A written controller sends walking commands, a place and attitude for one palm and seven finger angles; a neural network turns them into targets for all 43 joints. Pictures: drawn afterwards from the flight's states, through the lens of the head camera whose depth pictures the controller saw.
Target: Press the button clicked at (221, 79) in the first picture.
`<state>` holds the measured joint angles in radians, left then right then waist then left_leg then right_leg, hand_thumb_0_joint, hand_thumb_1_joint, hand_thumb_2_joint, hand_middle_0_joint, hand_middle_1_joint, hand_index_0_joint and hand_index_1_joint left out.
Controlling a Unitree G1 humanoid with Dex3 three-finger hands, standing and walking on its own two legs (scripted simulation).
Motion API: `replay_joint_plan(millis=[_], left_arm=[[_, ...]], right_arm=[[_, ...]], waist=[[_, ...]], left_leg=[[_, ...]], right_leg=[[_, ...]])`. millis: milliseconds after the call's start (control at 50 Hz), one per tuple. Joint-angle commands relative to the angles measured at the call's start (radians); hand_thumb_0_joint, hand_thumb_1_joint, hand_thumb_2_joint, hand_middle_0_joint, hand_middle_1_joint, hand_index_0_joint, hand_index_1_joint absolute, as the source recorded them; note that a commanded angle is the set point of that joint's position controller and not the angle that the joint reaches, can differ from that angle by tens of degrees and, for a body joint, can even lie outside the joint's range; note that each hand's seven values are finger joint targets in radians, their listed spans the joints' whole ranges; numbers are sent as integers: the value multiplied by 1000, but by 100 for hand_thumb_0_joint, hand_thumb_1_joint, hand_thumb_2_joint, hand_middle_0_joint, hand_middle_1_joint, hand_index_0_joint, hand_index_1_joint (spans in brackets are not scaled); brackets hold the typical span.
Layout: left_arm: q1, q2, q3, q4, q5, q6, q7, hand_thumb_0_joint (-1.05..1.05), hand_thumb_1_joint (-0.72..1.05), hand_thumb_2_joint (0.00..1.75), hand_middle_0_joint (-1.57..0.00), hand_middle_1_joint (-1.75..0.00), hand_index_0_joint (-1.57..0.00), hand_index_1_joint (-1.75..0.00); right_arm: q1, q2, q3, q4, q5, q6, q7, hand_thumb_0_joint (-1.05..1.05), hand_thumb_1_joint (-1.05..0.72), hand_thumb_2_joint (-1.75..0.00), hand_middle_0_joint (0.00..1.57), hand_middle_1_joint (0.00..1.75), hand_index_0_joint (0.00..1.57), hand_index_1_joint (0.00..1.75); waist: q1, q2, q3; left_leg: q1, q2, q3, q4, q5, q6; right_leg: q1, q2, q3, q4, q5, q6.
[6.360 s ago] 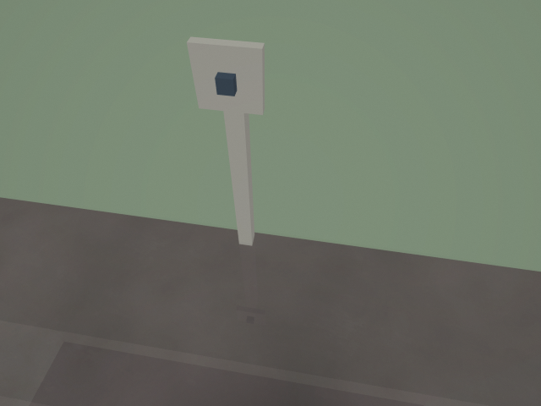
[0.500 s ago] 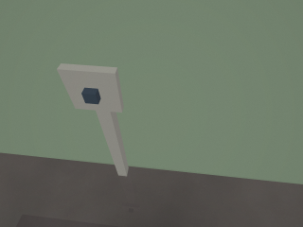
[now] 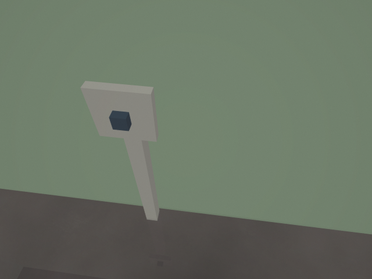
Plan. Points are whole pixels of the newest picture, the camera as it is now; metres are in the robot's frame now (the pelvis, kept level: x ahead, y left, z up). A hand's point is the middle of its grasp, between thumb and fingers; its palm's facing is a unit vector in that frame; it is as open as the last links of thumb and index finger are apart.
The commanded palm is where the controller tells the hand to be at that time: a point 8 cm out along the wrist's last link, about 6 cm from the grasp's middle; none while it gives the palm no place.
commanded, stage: come to a stop and stand still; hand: left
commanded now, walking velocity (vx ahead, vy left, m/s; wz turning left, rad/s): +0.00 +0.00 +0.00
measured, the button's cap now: (121, 120) +0.49 +0.22 +0.04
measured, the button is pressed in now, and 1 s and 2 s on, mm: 0 0 0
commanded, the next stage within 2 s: look again from close up in 0.44 s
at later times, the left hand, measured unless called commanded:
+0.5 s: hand out of the picture +0.00 +0.15 -0.18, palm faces +0.05 -0.99 -0.15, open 7.3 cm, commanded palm none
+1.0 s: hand out of the picture +0.07 +0.25 -0.15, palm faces +0.05 -0.95 -0.31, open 7.4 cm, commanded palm none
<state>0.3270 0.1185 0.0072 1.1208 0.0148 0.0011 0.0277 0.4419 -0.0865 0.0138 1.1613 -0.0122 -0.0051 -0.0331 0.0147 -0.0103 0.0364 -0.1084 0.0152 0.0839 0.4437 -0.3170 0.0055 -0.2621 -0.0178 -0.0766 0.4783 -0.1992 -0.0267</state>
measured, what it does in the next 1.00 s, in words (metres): stands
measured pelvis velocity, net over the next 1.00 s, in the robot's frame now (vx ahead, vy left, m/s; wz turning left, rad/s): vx -0.02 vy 0.02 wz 0.01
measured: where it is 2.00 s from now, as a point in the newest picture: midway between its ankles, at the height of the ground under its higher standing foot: outside the picture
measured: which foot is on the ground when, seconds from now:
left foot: down 0.00-1.00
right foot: down 0.00-1.00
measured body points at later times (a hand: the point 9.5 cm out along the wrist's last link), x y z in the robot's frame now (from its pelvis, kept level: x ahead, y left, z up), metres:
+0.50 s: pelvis +0.02 -0.01 +0.00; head +0.03 +0.00 +0.45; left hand +0.00 +0.20 -0.16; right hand +0.00 -0.20 -0.16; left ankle -0.05 +0.11 -0.74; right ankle +0.04 -0.10 -0.74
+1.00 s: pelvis -0.02 +0.02 +0.00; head -0.04 +0.02 +0.45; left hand +0.07 +0.30 -0.13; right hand +0.05 -0.26 -0.14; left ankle -0.05 +0.11 -0.74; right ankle +0.04 -0.10 -0.74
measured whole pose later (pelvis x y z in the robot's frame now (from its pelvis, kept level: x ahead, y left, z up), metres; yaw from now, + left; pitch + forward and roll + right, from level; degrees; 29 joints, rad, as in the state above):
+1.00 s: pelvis -0.02 +0.02 +0.00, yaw +1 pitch -4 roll +0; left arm 0.16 0.29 0.02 1.03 0.01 -0.01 0.02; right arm 0.21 -0.28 -0.02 1.04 -0.02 -0.01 -0.01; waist 0.00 0.00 0.00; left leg -0.10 0.00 0.08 0.47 -0.31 0.03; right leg -0.23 -0.03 -0.08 0.46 -0.17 -0.01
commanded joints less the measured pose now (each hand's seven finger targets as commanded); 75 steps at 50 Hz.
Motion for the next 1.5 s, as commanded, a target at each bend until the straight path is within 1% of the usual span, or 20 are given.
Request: replay_joint_plan(millis=[0, 260, 500, 520, 540, 580, 600, 680, 740, 800, 880, 960, 1140, 1320, 1340, 1360, 1380, 1420, 1440, 1480], left_arm=[[72, 54, 0, -8, -4, -27, 6, 0, 90, 90, -20, -30, -20, -30], [86, 43, -6, 19, -2, -36, 16, 0, 90, 90, -20, -30, -20, -30], [68, 59, -4, 11, -3, -32, 13, 0, 90, 90, -20, -30, -20, -30], [10, 282, 7, -84, 11, -36, 8, 0, 90, 90, -20, -30, -20, -30], [48, 178, 20, -81, -2, -35, 17, 0, 90, 90, -20, -30, -20, -30], [40, 195, 25, -98, 3, -40, 18, 0, 90, 90, -20, -30, -20, -30], [32, 203, 34, -110, 4, -40, 17, 0, 90, 90, -20, -30, -20, -30], [-46, 224, 44, -133, 1, -38, 16, 0, 90, 90, -20, -30, -20, -30], [-73, 237, 44, -136, 0, -35, 12, 0, 90, 90, -20, -30, -20, -30], [-102, 261, 43, -134, -2, -31, 6, 0, 90, 90, -20, -30, -20, -30], [-147, 292, 43, -139, -1, -26, -1, 0, 90, 90, -20, -30, -20, -30], [-178, 316, 42, -143, 2, -24, -8, 0, 90, 90, -20, -30, -20, -30], [-194, 348, 33, -131, 2, -27, -14, 0, 90, 90, -20, -30, -20, -30], [-139, 299, 5, -74, -3, -26, -8, 0, 90, 90, -20, -30, -20, -30], [-3, 214, -9, -38, -1, -34, 31, 0, 90, 90, -20, -30, -20, -30], [-50, 258, -15, -59, -7, -39, 21, 0, 90, 90, -20, -30, -20, -30], [-70, 255, -18, -58, -10, -39, 13, 0, 90, 90, -20, -30, -20, -30], [-63, 246, -16, -69, -9, -31, 3, 0, 90, 90, -20, -30, -20, -30], [-62, 236, -16, -65, -8, -28, -1, 0, 90, 90, -20, -30, -20, -30], [-49, 211, -21, -53, -9, -30, -4, 0, 90, 90, -20, -30, -20, -30]], right_arm=[[74, -78, -13, -19, 1, -26, -13, 0, -90, -90, 20, 30, 20, 30], [40, -61, -13, -2, 2, -34, -24, 0, -90, -90, 20, 30, 20, 30], [12, -75, -13, -2, 0, -30, -22, 0, -90, -90, 20, 30, 20, 30], [-119, -279, -45, -151, 1, 0, -7, 0, -90, -90, 20, 30, 20, 30], [-111, -198, -51, -157, -9, -22, -12, 0, -90, -90, 20, 30, 20, 30], [-60, -178, -56, -136, -3, -25, -18, 0, -90, -90, 20, 30, 20, 30], [-58, -176, -61, -138, 0, -22, -16, 0, -90, -90, 20, 30, 20, 30], [-98, -215, -70, -149, -2, -22, -10, 0, -90, -90, 20, 30, 20, 30], [-132, -256, -71, -155, -4, -27, -8, 0, -90, -90, 20, 30, 20, 30], [-179, -295, -71, -164, -6, -28, -4, 0, -90, -90, 20, 30, 20, 30], [-230, -338, -70, -175, -9, -29, 5, 0, -90, -90, 20, 30, 20, 30], [-261, -372, -68, -185, -11, -25, 15, 0, -90, -90, 20, 30, 20, 30], [-291, -413, -61, -176, -8, -26, 26, 0, -90, -90, 20, 30, 20, 30], [-259, -352, -35, -116, -4, -15, 26, 0, -90, -90, 20, 30, 20, 30], [-234, -290, -24, -156, 4, -30, 28, 0, -90, -90, 20, 30, 20, 30], [-198, -240, -10, -168, 1, -19, 29, 0, -90, -90, 20, 30, 20, 30], [-180, -238, -4, -156, 0, -24, 27, 0, -90, -90, 20, 30, 20, 30], [-156, -240, -4, -170, -6, -29, 30, 0, -90, -90, 20, 30, 20, 30], [-161, -242, -2, -177, -5, -28, 27, 0, -90, -90, 20, 30, 20, 30], [-150, -232, 0, -180, -1, -27, 21, 0, -90, -90, 20, 30, 20, 30]], waist=[[-4, -18, 65], [-13, 22, 35], [-10, 33, 51], [-47, -23, 168], [-4, -36, 3], [-29, -5, -144], [-33, 2, -154], [-36, 8, -44], [-24, 42, -3], [-15, 42, 31], [-6, 66, 48], [-5, 37, 53], [-10, 16, -11], [-18, 2, -8], [0, 5, -20], [-23, 33, -47], [-30, 85, -7], [-24, 200, -24], [-17, 184, -24], [-16, 67, -13]], left_leg=[[-137, 97, -83, -125, 89, 30], [-55, 107, -66, -104, 276, 20], [-64, 108, -71, -121, 236, 17], [-146, 57, -91, -56, 281, 10], [-133, 80, -77, -6, 134, 26], [-98, 48, -72, 53, 102, 25], [-93, 44, -65, 61, 87, 23], [-109, 72, -88, 22, 134, 36], [-129, 101, -110, -23, 208, 41], [-157, 109, -124, -69, 168, 43], [-184, 118, -150, -132, 91, 43], [-205, 117, -167, -183, -32, 43], [-158, 116, -174, -203, -22, 38], [-111, 109, -139, -173, 67, 21], [-119, 145, -68, -45, 182, 6], [-137, 73, -91, -51, 44, -6], [-118, 79, -109, -89, 82, 0], [-136, 110, -133, -118, 87, 12], [-147, 117, -135, -130, 101, 19], [-138, 108, -124, -121, 119, 26]], right_leg=[[83, -90, 113, -85, 67, -36], [104, -90, 106, -63, 276, -34], [108, -89, 105, -82, 228, -33], [22, -57, 77, -32, 325, -16], [94, -107, 138, -10, 234, -18], [170, -146, 177, -39, 275, -51], [165, -152, 184, -52, 245, -59], [77, -120, 144, -54, 155, -59], [87, -94, 103, -25, 193, -43], [92, -92, 98, -38, 148, -34], [108, -90, 91, -61, 84, -20], [111, -93, 98, -91, 15, -9], [124, -106, 103, -116, 28, 0], [126, -117, 112, -143, 60, 3], [105, -138, 104, -40, 268, 19], [110, -164, 135, -76, 123, -7], [45, -154, 143, -83, 16, -25], [51, -111, 98, -57, -49, -25], [71, -98, 81, -44, -16, -19], [84, -101, 88, -59, 29, -18]])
